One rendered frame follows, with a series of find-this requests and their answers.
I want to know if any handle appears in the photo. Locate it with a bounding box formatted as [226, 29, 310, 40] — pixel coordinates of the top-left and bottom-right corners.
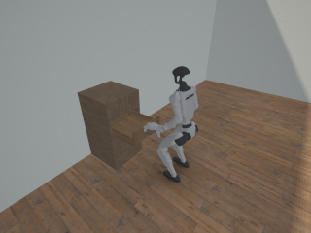
[145, 130, 156, 136]

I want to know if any robot left upper arm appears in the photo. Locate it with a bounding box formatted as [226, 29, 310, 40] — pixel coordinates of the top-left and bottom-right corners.
[169, 92, 183, 125]

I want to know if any left robot forearm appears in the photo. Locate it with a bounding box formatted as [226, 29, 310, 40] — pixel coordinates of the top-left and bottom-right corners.
[156, 117, 179, 133]

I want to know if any robot left thigh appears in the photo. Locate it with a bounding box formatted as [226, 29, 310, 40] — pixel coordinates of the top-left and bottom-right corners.
[158, 132, 189, 153]

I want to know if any cabinet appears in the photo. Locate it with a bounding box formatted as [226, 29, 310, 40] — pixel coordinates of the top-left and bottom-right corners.
[78, 81, 142, 171]

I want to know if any drawer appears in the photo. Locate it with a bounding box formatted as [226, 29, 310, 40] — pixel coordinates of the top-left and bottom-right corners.
[111, 110, 160, 146]

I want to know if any robot left hand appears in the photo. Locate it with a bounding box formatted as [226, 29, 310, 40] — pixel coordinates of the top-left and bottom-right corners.
[143, 122, 160, 138]

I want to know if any robot head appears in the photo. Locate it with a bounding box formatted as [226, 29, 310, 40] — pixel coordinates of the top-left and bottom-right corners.
[172, 66, 191, 92]

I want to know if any robot right upper arm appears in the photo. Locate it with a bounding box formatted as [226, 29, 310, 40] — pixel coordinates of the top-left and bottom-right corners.
[189, 85, 199, 110]

